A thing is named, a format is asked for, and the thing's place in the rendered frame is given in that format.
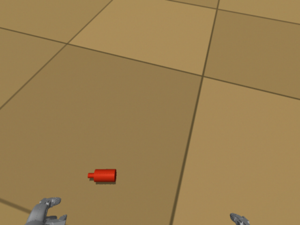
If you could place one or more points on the right robot hand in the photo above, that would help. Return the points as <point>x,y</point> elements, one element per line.
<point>239,220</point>

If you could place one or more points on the left robot hand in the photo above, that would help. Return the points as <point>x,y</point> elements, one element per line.
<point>39,212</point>

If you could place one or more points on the bottle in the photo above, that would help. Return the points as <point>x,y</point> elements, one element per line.
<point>103,175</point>

